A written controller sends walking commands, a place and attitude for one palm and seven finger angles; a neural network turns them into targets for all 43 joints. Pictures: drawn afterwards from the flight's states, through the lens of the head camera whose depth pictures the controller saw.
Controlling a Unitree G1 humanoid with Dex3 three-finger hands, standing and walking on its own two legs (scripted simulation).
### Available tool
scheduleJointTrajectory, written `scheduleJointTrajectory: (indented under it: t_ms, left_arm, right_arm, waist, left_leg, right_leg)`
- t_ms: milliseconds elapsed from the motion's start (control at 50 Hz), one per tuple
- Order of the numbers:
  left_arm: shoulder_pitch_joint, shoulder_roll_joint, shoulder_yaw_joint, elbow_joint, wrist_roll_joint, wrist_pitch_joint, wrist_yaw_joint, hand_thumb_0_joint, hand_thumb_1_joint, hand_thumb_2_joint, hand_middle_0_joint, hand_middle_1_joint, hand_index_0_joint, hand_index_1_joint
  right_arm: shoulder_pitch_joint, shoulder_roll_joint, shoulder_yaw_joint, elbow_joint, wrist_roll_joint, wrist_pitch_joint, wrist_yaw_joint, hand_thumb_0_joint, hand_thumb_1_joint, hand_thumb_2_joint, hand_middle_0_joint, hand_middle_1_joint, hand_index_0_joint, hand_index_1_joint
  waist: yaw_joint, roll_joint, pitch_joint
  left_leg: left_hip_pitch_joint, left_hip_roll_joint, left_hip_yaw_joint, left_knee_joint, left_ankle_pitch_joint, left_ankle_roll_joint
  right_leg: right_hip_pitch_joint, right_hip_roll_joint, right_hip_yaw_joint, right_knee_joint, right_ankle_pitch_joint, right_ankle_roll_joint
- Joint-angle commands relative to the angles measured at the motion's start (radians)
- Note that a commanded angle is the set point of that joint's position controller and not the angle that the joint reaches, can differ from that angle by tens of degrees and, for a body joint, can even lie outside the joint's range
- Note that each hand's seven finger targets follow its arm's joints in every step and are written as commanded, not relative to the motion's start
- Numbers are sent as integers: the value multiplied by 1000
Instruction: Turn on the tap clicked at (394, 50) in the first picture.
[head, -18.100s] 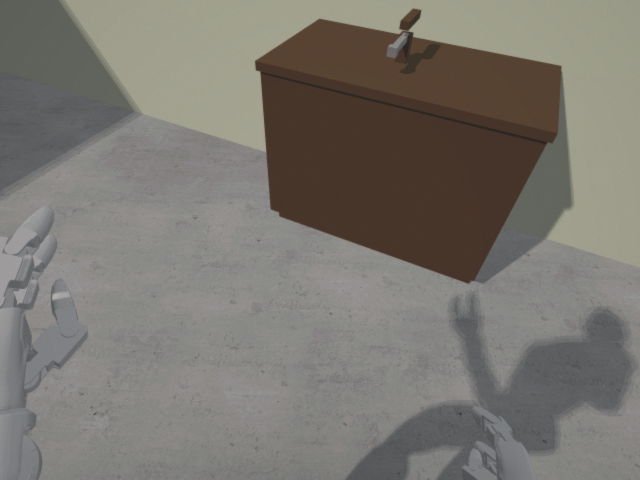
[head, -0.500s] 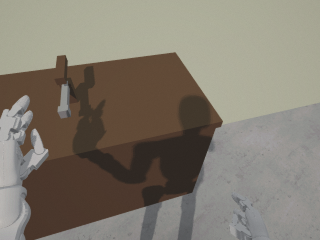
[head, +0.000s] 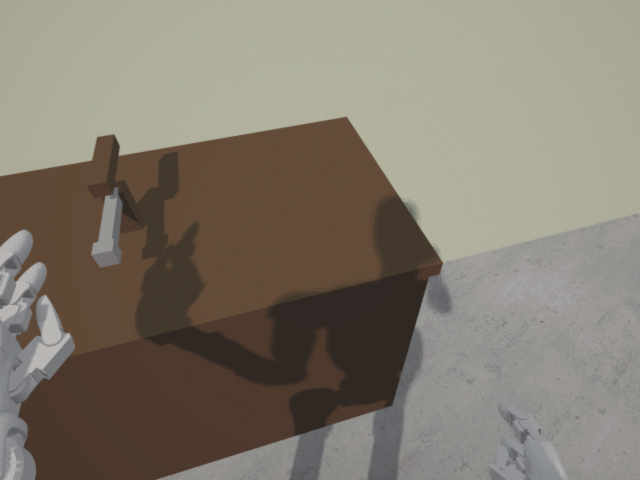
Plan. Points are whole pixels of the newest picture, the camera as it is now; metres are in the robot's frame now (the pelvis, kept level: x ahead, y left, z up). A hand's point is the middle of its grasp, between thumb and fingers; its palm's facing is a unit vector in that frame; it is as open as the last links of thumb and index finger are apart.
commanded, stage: turn the palm inward beside the body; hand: left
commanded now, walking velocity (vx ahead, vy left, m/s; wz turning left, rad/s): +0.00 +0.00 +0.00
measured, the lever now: (107, 253) +0.38 +0.35 +0.07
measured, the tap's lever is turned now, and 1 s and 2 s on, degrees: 0 0 0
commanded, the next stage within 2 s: reach beside the lever's end, fingers flat in 1.30 s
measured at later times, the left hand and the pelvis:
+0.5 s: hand (49, 388) +0.16 +0.26 +0.14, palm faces +0.49 -0.85 -0.17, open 7.4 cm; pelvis -0.03 +0.03 +0.00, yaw +0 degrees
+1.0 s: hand (60, 402) +0.15 +0.25 +0.14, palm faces +0.53 -0.84 -0.12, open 7.4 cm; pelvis -0.03 +0.02 +0.00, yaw +1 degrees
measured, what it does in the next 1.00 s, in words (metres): stands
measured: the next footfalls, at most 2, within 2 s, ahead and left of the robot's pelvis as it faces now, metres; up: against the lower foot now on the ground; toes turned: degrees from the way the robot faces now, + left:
none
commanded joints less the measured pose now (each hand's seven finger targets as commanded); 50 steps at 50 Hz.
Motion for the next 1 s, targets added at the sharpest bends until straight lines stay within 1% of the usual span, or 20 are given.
scheduleJointTrajectory:
  t_ms: [0,60,180,300,360,380,400,440,480,580,600,660,680,700,760,780,800,880,900,980]
  left_arm:
    - [-63,165,62,-237,-9,-47,-2,0,900,900,-200,-300,-200,-300]
    - [-52,157,53,-246,-10,-52,16,0,900,900,-200,-300,-200,-300]
    - [-26,136,35,-274,13,-46,71,0,900,900,-200,-300,-200,-300]
    - [-24,72,-45,-289,15,9,84,0,900,900,-200,-300,-200,-300]
    - [-39,76,-58,-297,19,24,94,0,900,900,-200,-300,-200,-300]
    - [-43,94,-43,-312,25,24,101,0,900,900,-200,-300,-200,-300]
    - [-49,66,-70,-306,24,26,105,0,900,900,-200,-300,-200,-300]
    - [-56,65,-77,-324,25,25,115,0,900,900,-200,-300,-200,-300]
    - [-38,82,-59,-331,29,24,126,0,900,900,-200,-300,-200,-300]
    - [5,58,-82,-323,25,37,138,0,900,900,-200,-300,-200,-300]
    - [6,25,-112,-330,18,41,136,0,900,900,-200,-300,-200,-300]
    - [32,37,-92,-330,2,55,140,0,900,900,-200,-300,-200,-300]
    - [38,47,-83,-336,5,59,143,0,900,900,-200,-300,-200,-300]
    - [21,33,-95,-347,-3,58,145,0,900,900,-200,-300,-200,-300]
    - [-8,34,-99,-354,-2,56,155,0,900,900,-200,-300,-200,-300]
    - [-13,61,-73,-369,1,55,161,0,900,900,-200,-300,-200,-300]
    - [-13,30,-98,-367,-2,54,160,0,900,900,-200,-300,-200,-300]
    - [10,42,-86,-357,-9,65,158,0,900,900,-200,-300,-200,-300]
    - [14,13,-110,-351,-17,68,151,0,900,900,-200,-300,-200,-300]
    - [48,46,-77,-335,-14,89,144,0,900,900,-200,-300,-200,-300]
  right_arm:
    - [-88,-83,-22,-165,7,-71,-15,0,-900,-900,200,300,200,300]
    - [-89,-84,-23,-170,2,-84,-23,0,-900,-900,200,300,200,300]
    - [-112,-75,-13,-177,0,-92,-19,0,-900,-900,200,300,200,300]
    - [-130,-70,3,-189,-1,-89,-23,0,-900,-900,200,300,200,300]
    - [-139,-73,9,-192,-3,-91,-29,0,-900,-900,200,300,200,300]
    - [-149,-72,12,-190,-1,-91,-31,0,-900,-900,200,300,200,300]
    - [-149,-66,15,-193,-1,-92,-30,0,-900,-900,200,300,200,300]
    - [-160,-66,17,-193,-4,-95,-30,0,-900,-900,200,300,200,300]
    - [-163,-65,19,-190,-4,-99,-29,0,-900,-900,200,300,200,300]
    - [-169,-64,25,-192,-6,-101,-27,0,-900,-900,200,300,200,300]
    - [-173,-61,27,-197,-4,-101,-26,0,-900,-900,200,300,200,300]
    - [-174,-68,25,-200,-6,-102,-28,0,-900,-900,200,300,200,300]
    - [-179,-66,25,-196,-3,-103,-29,0,-900,-900,200,300,200,300]
    - [-174,-64,26,-199,-4,-102,-30,0,-900,-900,200,300,200,300]
    - [-178,-65,25,-194,-5,-108,-29,0,-900,-900,200,300,200,300]
    - [-178,-65,25,-190,-5,-112,-31,0,-900,-900,200,300,200,300]
    - [-174,-61,26,-190,-7,-114,-30,0,-900,-900,200,300,200,300]
    - [-171,-66,25,-182,-5,-121,-29,0,-900,-900,200,300,200,300]
    - [-167,-63,26,-183,-5,-121,-29,0,-900,-900,200,300,200,300]
    - [-158,-70,20,-182,-4,-116,-30,0,-900,-900,200,300,200,300]
  waist:
    - [-2,-36,-139]
    - [5,-55,-124]
    - [24,-1,-115]
    - [16,11,-71]
    - [11,-20,-41]
    - [17,15,-37]
    - [12,-5,-22]
    - [10,16,-30]
    - [20,40,-29]
    - [19,44,-8]
    - [11,25,-3]
    - [17,-21,-13]
    - [21,7,-8]
    - [13,-19,-16]
    - [6,-2,0]
    - [14,28,-10]
    - [6,11,-12]
    - [14,37,-26]
    - [6,1,-26]
    - [21,-12,-34]
  left_leg:
    - [42,-19,29,-19,358,62]
    - [48,-18,19,-30,343,64]
    - [62,-13,10,-52,343,59]
    - [61,-7,-7,-81,276,54]
    - [47,-6,-22,-96,212,55]
    - [51,-6,-24,-100,198,55]
    - [42,-6,-30,-109,166,52]
    - [45,-10,-30,-110,125,54]
    - [42,-10,-33,-114,122,52]
    - [21,-12,-39,-120,63,51]
    - [21,-12,-42,-124,52,51]
    - [6,-15,-39,-115,48,55]
    - [7,-18,-33,-111,55,57]
    - [7,-18,-36,-109,54,57]
    - [9,-19,-34,-97,47,59]
    - [11,-21,-33,-97,52,59]
    - [13,-22,-33,-95,61,58]
    - [15,-24,-30,-83,92,60]
    - [16,-23,-31,-84,103,60]
    - [16,-24,-21,-74,158,62]
  right_leg:
    - [108,-98,99,-101,631,119]
    - [77,-84,82,-106,528,110]
    - [46,-62,50,-98,391,81]
    - [18,-58,39,-118,277,73]
    - [2,-55,39,-134,198,74]
    - [-6,-53,40,-138,176,71]
    - [-14,-53,36,-137,144,71]
    - [-20,-53,42,-146,106,72]
    - [-17,-52,43,-145,103,68]
    - [-26,-52,41,-148,62,68]
    - [-26,-53,37,-147,57,68]
    - [-12,-54,43,-160,49,72]
    - [-11,-56,49,-166,50,72]
    - [-10,-57,47,-164,47,74]
    - [-26,-60,54,-174,32,75]
    - [-21,-61,58,-175,38,74]
    - [-17,-62,55,-171,46,74]
    - [0,-66,65,-177,79,72]
    - [7,-67,61,-174,96,75]
    - [31,-68,68,-172,172,77]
